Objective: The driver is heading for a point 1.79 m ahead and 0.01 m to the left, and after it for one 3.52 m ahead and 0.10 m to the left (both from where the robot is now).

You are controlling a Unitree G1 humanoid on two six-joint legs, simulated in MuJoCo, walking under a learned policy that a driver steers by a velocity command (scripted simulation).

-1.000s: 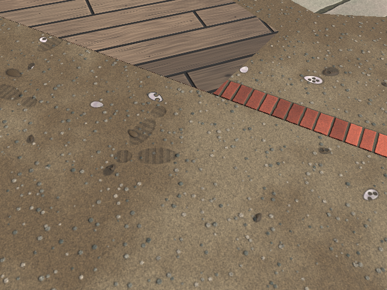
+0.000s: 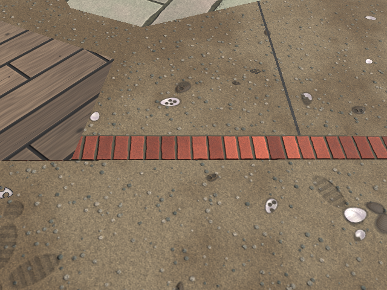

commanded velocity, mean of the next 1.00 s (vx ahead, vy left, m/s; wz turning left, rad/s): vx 0.04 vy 0.00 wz -0.17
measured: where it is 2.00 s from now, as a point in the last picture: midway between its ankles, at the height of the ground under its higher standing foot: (212, 284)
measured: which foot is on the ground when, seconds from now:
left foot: down 0.00-0.28, up 0.30-0.56, down 0.58-1.00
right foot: up 0.00-0.26, down 0.28-1.00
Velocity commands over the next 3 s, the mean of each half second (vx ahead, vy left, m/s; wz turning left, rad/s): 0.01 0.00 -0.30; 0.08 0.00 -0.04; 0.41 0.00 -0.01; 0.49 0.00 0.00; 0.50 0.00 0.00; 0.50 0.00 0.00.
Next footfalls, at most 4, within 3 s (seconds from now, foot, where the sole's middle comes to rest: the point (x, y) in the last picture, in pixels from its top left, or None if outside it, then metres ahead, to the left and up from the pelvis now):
0.28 right None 0.02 -0.15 -0.78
0.58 left None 0.04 0.10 -0.78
1.46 left None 0.40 0.05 -0.78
2.02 right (249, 238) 0.67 -0.22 -0.78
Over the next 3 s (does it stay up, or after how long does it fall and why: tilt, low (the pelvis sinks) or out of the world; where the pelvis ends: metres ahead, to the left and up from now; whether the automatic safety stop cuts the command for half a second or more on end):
stays up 1.06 -0.13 0.00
